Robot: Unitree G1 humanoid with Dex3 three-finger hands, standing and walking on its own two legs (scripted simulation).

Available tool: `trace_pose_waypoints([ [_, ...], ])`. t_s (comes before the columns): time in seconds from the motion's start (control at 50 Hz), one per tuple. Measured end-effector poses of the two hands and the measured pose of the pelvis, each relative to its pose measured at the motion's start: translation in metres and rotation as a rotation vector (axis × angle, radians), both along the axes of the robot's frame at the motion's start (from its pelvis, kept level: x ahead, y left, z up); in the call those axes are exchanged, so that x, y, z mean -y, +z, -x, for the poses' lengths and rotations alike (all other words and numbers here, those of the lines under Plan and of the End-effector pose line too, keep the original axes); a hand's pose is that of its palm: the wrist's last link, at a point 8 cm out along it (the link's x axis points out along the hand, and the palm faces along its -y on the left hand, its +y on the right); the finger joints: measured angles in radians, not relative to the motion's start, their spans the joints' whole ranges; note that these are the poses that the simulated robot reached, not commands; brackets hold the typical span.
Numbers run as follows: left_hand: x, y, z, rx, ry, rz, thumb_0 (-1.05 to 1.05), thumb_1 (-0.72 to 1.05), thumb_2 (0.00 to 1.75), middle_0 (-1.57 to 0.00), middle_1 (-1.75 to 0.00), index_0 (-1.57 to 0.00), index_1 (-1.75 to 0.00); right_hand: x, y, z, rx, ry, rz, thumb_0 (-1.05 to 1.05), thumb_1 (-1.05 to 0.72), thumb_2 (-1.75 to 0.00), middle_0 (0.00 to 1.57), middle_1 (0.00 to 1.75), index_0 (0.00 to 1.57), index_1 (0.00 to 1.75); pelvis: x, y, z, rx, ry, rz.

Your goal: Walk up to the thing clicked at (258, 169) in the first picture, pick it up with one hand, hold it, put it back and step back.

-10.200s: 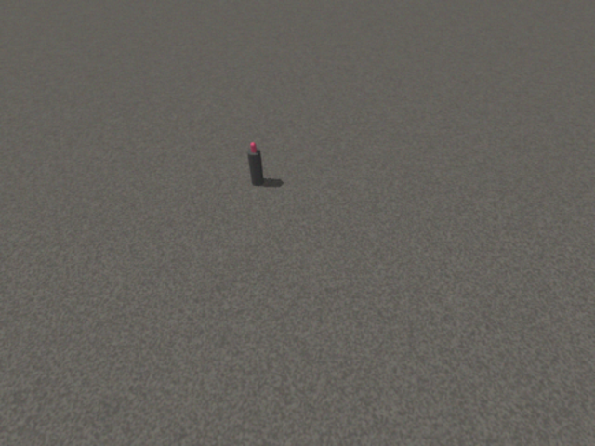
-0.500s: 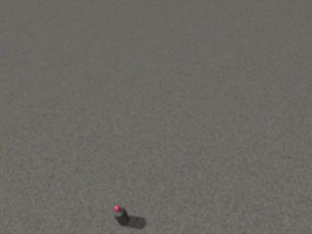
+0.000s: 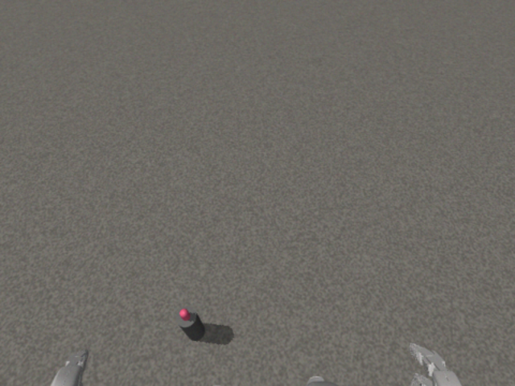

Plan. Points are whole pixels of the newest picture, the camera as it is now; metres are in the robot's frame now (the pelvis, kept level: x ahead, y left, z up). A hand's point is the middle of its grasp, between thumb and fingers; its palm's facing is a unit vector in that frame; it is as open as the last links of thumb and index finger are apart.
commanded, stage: go down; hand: left
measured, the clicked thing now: (190, 322) +0.38 +0.23 -0.61
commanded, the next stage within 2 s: none
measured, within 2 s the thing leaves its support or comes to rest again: neither
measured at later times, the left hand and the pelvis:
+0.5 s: hand out of the picture +0.15 +0.28 -0.15, palm faces +0.09 -0.94 -0.34, open 17.4 cm; pelvis +0.00 +0.01 -0.04, yaw +0 degrees
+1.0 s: hand (81, 366) +0.21 +0.35 -0.21, palm faces +0.21 -0.94 -0.26, open 17.3 cm; pelvis -0.04 +0.00 -0.14, yaw +0 degrees
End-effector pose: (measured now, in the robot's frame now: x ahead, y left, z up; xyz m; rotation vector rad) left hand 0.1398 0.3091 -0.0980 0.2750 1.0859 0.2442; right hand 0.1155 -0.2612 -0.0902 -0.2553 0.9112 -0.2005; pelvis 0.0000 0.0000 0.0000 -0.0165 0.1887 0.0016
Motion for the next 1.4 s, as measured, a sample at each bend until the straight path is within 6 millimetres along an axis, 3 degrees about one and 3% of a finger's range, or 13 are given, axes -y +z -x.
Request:
trace_pose_waypoints([
  [0.16,-0.003,-0.009,0.004,0.033,-0.002,0.004,-0.01,-0.46,0.03,-0.08,-0.05,-0.09,-0.05,-0.012,-0.003,-0.026,0.097,0.034,0.032,0.01,-0.88,-0.89,0.20,0.30,0.20,0.30,-0.008,-0.018,0.000,-0.037,0.005,0.015],
  [0.36,-0.010,-0.012,0.006,0.036,0.007,-0.004,-0.01,-0.56,0.01,-0.09,-0.05,-0.10,-0.04,-0.032,-0.007,-0.046,0.175,0.062,0.036,0.01,-0.85,-0.88,0.20,0.30,0.20,0.30,-0.013,-0.032,-0.003,-0.077,0.014,0.033],
  [0.72,-0.029,-0.030,0.015,0.097,0.042,-0.003,-0.01,-0.52,0.01,-0.08,-0.05,-0.09,-0.05,-0.027,-0.031,-0.030,0.168,0.075,0.056,0.01,-0.89,-0.89,0.20,0.30,0.20,0.30,-0.012,-0.058,0.010,-0.130,0.014,0.036],
  [0.82,-0.049,-0.050,0.005,0.188,0.059,-0.002,-0.01,-0.52,0.01,-0.08,-0.05,-0.09,-0.04,-0.020,-0.055,-0.026,0.152,0.120,0.071,0.01,-0.91,-0.90,0.20,0.30,0.20,0.30,-0.009,-0.080,0.022,-0.175,0.015,0.032],
  [1.0,-0.089,-0.087,-0.039,0.423,0.025,0.017,-0.01,-0.49,0.01,-0.07,-0.02,-0.07,-0.02,-0.005,-0.124,-0.020,0.084,0.167,0.100,0.01,-0.94,-0.90,0.20,0.30,0.20,0.30,-0.004,-0.139,0.041,-0.278,0.011,0.027],
  [1.22,-0.117,-0.124,-0.048,0.557,0.017,0.044,-0.02,-0.55,0.02,-0.06,-0.03,-0.06,-0.02,0.001,-0.192,0.000,-0.024,0.197,0.117,0.01,-0.90,-0.89,0.20,0.30,0.20,0.30,-0.002,-0.192,0.059,-0.346,0.009,0.033],
  [1.4,-0.134,-0.145,-0.070,0.653,-0.017,0.062,-0.02,-0.55,0.04,-0.05,-0.03,-0.05,-0.03,0.004,-0.228,0.022,-0.083,0.210,0.146,0.01,-0.88,-0.89,0.20,0.30,0.20,0.30,-0.003,-0.225,0.072,-0.372,0.006,0.049],
])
